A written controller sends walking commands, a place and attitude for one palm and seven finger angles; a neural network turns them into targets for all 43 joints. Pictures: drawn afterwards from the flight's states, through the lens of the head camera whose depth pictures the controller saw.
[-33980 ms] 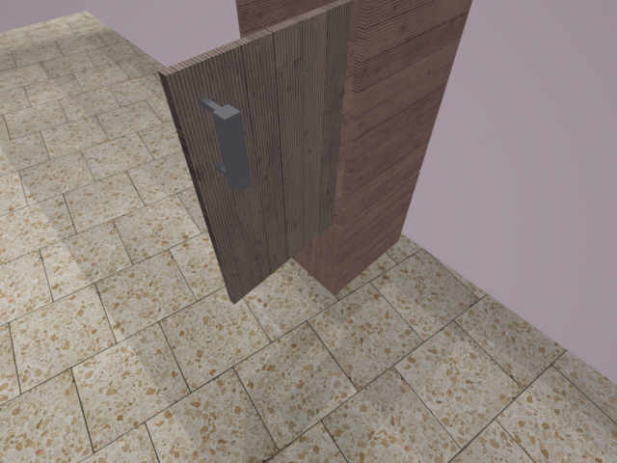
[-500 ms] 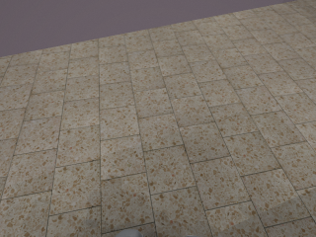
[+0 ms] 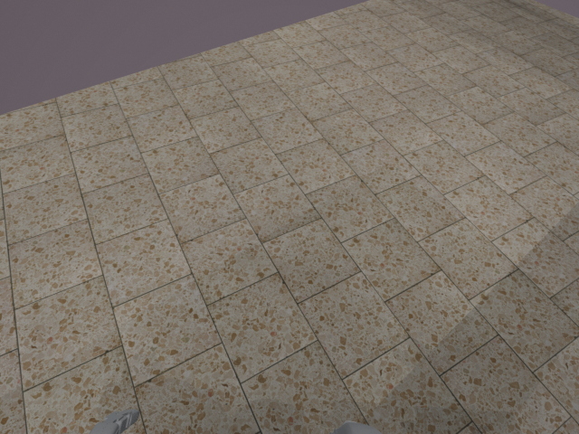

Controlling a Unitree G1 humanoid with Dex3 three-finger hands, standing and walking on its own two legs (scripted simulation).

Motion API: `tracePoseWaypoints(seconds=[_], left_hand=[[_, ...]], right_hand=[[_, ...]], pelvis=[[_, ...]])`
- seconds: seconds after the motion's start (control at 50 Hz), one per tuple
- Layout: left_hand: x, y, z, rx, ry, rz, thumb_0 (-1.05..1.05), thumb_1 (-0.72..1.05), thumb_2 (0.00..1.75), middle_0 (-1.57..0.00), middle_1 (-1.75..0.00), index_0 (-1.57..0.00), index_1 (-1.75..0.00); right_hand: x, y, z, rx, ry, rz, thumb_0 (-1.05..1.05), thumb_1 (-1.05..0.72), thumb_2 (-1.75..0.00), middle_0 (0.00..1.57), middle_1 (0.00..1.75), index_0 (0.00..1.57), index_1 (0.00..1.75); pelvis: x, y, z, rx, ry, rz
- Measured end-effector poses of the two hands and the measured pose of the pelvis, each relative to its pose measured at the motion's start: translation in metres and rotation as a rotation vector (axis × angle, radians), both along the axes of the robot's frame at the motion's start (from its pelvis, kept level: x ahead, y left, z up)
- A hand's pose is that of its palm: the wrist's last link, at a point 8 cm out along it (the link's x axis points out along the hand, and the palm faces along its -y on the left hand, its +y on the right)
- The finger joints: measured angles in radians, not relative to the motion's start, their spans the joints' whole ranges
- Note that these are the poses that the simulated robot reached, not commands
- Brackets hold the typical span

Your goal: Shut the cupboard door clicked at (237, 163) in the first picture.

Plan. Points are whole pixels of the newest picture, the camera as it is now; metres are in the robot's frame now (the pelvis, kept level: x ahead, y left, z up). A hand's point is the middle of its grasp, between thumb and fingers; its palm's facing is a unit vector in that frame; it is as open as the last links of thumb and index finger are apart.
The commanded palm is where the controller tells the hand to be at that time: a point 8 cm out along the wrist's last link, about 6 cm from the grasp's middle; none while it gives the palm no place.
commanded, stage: turn to face it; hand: left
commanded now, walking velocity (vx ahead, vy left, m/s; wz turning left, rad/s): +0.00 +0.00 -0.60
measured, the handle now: out of the picture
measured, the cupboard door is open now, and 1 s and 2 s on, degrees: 62 62 62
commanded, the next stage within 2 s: none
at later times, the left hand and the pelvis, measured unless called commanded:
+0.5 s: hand (187, 406) +0.18 +0.17 -0.19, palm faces -0.27 -0.95 -0.19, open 7.4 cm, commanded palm none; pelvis +0.04 +0.01 -0.01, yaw -17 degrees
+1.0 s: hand (238, 357) +0.25 +0.10 -0.16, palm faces -0.55 -0.80 -0.25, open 7.4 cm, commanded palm none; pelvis +0.06 -0.01 -0.01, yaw -34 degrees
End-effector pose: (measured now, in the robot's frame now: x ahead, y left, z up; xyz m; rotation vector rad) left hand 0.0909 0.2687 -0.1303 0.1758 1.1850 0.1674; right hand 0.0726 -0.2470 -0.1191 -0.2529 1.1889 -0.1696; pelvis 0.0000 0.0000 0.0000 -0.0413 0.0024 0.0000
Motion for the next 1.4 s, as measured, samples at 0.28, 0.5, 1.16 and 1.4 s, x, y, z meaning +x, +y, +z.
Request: tracePoseWaypoints(seconds=[0.28,0.5,1.16,1.4], left_hand=[[0.073,-0.057,0.008,0.043,-0.05,-0.229,0.0,0.91,0.89,-0.2,-0.3,-0.2,-0.3],[0.092,-0.045,-0.025,-0.033,0.056,-0.302,0.01,0.9,0.89,-0.2,-0.3,-0.2,-0.3],[0.212,-0.128,-0.024,-0.014,0.052,-0.706,0.01,0.9,0.89,-0.2,-0.3,-0.2,-0.3],[0.25,-0.201,-0.003,-0.014,0.006,-0.9,0.01,0.91,0.9,-0.2,-0.3,-0.2,-0.3]], right_hand=[[-0.049,-0.043,-0.024,0.029,0.08,-0.232,0.01,-0.9,-0.9,0.2,0.29,0.19,0.3],[-0.037,-0.011,-0.008,-0.023,-0.011,-0.304,0.0,-0.9,-0.9,0.2,0.29,0.2,0.3],[-0.097,-0.002,-0.005,-0.034,-0.018,-0.69,0.0,-0.9,-0.9,0.2,0.29,0.2,0.3],[-0.158,0.031,-0.014,0.048,0.069,-0.898,0.0,-0.9,-0.9,0.2,0.29,0.2,0.3]], pelvis=[[0.014,-0.018,-0.008,0.042,-0.001,-0.159],[0.036,0.01,-0.014,0.034,0.025,-0.298],[0.078,-0.001,-0.014,0.033,0.02,-0.701],[0.079,-0.019,-0.006,0.015,0.011,-0.862]])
